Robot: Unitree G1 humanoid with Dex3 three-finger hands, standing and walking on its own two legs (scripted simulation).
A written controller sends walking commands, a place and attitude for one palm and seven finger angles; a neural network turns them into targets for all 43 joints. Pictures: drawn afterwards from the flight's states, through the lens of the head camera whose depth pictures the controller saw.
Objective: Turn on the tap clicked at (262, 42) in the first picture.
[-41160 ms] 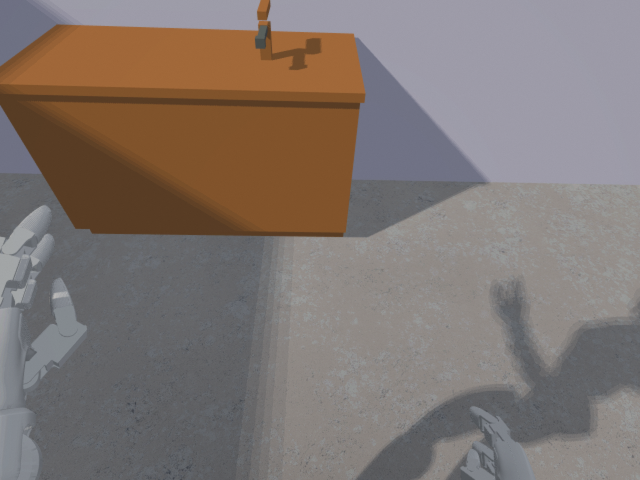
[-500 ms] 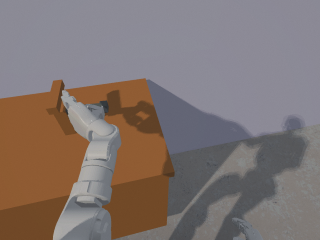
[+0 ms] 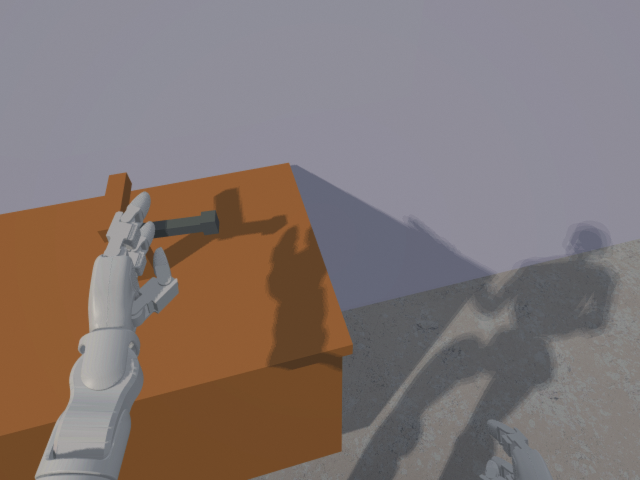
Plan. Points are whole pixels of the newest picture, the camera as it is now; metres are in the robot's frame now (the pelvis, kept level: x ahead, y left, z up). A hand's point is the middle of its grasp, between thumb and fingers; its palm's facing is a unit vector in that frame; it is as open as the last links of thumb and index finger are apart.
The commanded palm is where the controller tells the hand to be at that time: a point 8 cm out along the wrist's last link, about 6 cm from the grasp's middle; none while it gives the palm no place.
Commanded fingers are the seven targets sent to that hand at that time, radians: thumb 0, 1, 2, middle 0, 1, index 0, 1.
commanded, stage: draw the hand back beside the body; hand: left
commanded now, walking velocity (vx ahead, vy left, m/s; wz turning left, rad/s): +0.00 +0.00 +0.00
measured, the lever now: (209, 222) +0.49 +0.23 +0.04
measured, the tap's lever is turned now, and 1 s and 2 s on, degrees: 84 84 84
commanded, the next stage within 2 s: step back with the hand held close in 0.94 s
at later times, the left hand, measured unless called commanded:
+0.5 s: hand (114, 321) +0.23 +0.24 +0.14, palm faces +0.36 -0.88 -0.30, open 7.5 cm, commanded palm +0.19 +0.28 +0.16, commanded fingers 0.00 0.90 0.90 -0.20 -0.30 -0.20 -0.30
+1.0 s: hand (83, 344) +0.20 +0.25 +0.15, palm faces +0.42 -0.84 -0.34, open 7.4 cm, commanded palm +0.16 +0.29 +0.17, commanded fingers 0.00 0.90 0.90 -0.20 -0.30 -0.20 -0.30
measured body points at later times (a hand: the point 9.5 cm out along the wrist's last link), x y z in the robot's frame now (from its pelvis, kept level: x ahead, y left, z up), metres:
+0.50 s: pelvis +0.01 +0.01 +0.00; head +0.00 -0.01 +0.45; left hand +0.21 +0.28 +0.16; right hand +0.19 -0.22 -0.09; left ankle +0.02 +0.12 -0.74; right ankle -0.03 -0.10 -0.74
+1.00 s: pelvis +0.01 +0.01 +0.00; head -0.01 -0.02 +0.45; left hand +0.17 +0.29 +0.17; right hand +0.20 -0.21 -0.09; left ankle +0.02 +0.12 -0.74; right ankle -0.03 -0.10 -0.74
